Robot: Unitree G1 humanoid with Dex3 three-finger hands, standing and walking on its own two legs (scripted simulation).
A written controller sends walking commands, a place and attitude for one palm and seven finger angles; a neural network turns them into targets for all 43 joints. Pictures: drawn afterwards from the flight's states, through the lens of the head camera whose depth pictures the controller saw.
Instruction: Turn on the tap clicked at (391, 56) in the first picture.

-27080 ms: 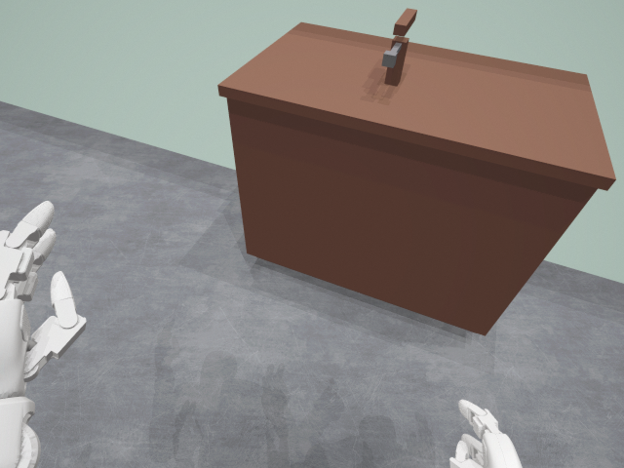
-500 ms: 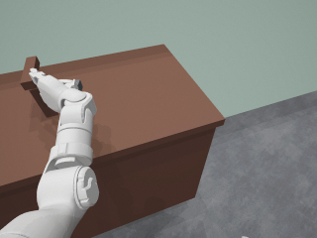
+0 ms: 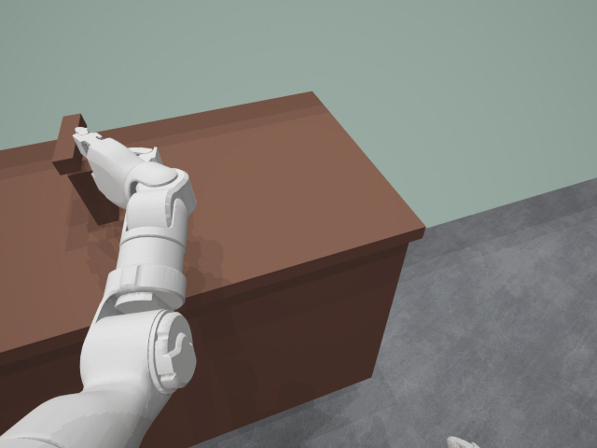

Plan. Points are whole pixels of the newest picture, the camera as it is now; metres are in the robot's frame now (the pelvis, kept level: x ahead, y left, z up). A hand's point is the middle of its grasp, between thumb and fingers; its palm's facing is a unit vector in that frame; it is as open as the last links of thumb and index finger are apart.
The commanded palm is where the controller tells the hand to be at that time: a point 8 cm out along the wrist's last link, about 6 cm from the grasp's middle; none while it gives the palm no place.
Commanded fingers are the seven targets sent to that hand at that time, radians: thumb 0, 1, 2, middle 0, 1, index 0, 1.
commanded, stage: lift the hand up off the lever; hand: left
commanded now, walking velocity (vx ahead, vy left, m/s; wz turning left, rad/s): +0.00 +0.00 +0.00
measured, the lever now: (152, 167) +0.51 +0.26 +0.13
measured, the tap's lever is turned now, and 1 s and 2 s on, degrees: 74 74 74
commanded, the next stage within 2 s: draw the hand back beside the body in 0.38 s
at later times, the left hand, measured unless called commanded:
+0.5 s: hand (144, 153) +0.45 +0.23 +0.20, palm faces +0.83 -0.55 -0.08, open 7.8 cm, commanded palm +0.39 +0.25 +0.21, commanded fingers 0.00 0.90 0.90 -0.15 -0.16 -0.15 -0.16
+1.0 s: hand (108, 216) +0.32 +0.23 +0.20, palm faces +0.35 -0.92 -0.19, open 7.7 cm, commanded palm +0.29 +0.26 +0.19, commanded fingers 0.00 0.90 0.90 -0.18 -0.23 -0.18 -0.23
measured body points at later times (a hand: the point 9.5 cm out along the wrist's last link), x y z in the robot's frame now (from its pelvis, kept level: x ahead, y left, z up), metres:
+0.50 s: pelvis +0.01 +0.00 +0.00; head +0.01 -0.02 +0.45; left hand +0.41 +0.26 +0.20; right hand +0.12 -0.25 -0.13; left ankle +0.01 +0.12 -0.74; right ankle -0.01 -0.07 -0.74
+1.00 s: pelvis +0.00 +0.01 +0.01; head -0.02 -0.01 +0.46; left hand +0.30 +0.28 +0.21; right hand +0.18 -0.22 -0.08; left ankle +0.01 +0.13 -0.74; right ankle -0.01 -0.07 -0.74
